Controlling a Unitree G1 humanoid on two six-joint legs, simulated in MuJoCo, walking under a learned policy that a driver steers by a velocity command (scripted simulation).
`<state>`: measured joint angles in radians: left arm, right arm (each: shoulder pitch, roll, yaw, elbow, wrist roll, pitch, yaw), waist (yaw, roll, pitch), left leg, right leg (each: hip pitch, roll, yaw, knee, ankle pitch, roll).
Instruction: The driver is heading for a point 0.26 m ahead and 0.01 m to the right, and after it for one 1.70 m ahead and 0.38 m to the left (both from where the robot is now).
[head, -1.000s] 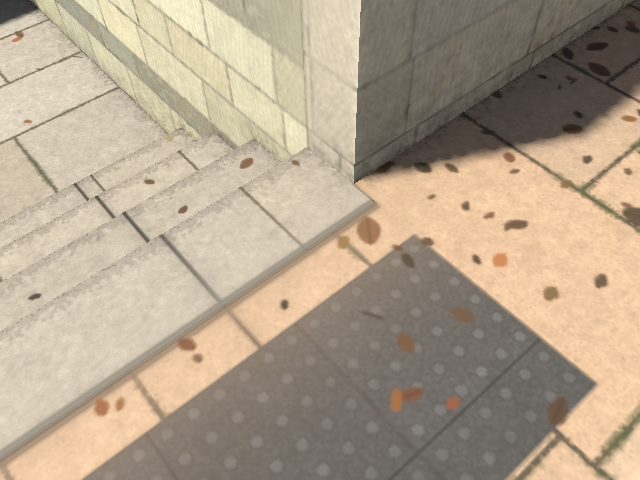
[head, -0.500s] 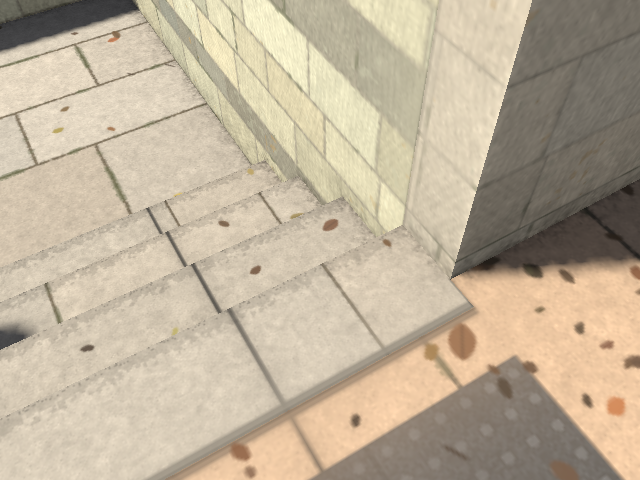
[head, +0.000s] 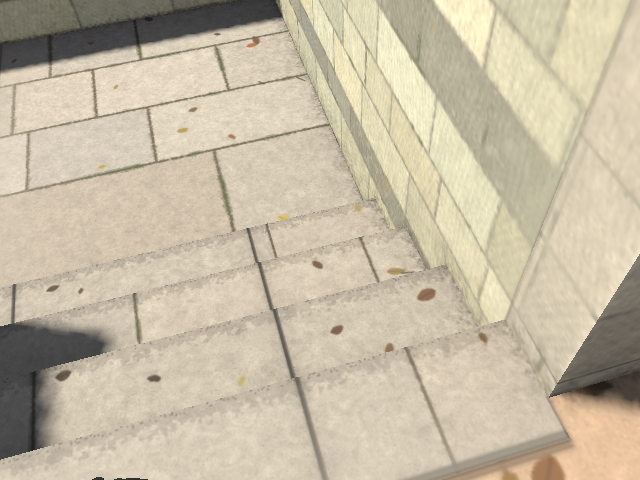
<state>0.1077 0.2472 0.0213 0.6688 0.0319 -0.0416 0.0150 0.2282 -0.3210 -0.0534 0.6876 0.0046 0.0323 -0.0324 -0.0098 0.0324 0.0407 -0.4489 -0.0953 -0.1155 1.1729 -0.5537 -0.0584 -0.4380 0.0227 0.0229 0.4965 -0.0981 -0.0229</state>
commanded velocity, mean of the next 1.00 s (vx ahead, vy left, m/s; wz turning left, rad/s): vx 0.39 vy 0.00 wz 0.42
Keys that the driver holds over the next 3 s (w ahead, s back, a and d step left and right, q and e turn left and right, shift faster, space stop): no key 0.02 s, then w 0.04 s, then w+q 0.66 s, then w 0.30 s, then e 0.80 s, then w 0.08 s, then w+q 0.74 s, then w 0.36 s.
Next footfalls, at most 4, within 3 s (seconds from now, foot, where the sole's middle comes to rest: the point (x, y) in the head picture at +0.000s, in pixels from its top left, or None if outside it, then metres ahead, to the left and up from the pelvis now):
0.22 left None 0.05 0.12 -0.77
0.60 right None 0.33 -0.08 -0.77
1.06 left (215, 466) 0.48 0.27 -0.77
1.60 right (328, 448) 0.51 0.04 -0.77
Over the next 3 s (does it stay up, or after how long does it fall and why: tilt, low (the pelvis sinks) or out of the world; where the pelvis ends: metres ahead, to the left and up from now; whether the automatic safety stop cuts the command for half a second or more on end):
stays up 0.86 0.14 -0.18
